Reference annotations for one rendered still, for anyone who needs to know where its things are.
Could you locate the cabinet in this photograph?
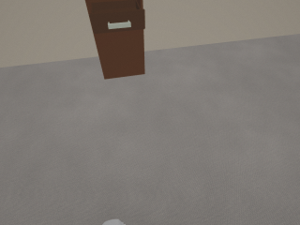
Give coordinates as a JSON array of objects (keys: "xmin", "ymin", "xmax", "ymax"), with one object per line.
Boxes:
[{"xmin": 85, "ymin": 0, "xmax": 145, "ymax": 80}]

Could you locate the handle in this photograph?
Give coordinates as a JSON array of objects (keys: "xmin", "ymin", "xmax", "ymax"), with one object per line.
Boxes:
[{"xmin": 108, "ymin": 20, "xmax": 131, "ymax": 29}]

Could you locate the drawer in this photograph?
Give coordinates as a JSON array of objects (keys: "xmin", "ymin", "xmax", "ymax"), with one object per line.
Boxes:
[{"xmin": 89, "ymin": 0, "xmax": 145, "ymax": 34}]

